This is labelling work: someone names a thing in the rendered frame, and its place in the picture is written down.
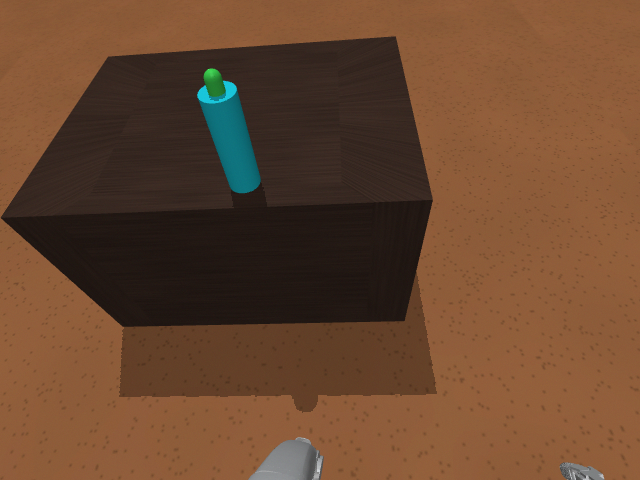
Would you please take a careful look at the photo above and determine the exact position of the bottle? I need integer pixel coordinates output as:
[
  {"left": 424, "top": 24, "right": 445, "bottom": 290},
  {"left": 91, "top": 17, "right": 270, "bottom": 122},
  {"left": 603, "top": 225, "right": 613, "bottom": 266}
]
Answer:
[{"left": 197, "top": 68, "right": 261, "bottom": 193}]

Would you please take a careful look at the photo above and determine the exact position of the right robot hand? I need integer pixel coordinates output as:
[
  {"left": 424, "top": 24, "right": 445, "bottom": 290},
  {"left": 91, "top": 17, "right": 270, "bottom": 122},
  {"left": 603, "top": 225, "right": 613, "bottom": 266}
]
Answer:
[{"left": 560, "top": 462, "right": 605, "bottom": 480}]

